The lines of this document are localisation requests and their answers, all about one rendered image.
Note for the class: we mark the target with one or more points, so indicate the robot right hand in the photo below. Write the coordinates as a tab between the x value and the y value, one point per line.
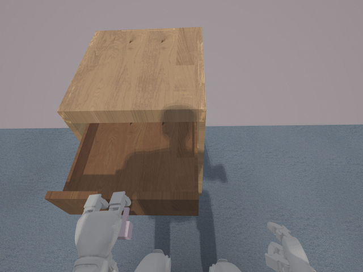
281	258

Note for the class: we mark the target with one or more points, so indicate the cabinet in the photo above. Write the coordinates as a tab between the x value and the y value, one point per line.
140	75

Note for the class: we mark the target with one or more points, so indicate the left robot forearm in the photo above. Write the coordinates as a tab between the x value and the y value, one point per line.
91	264

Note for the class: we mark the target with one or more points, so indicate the drawer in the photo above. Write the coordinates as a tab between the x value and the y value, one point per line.
155	163

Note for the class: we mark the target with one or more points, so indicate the robot left shin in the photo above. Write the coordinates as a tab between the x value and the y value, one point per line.
158	251

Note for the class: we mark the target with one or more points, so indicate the handle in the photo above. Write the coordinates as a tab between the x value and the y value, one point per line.
126	227

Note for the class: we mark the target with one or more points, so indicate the robot left hand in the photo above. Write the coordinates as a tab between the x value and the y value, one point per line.
97	231

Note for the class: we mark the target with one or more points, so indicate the robot left thigh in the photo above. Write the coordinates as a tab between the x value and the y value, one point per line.
154	262

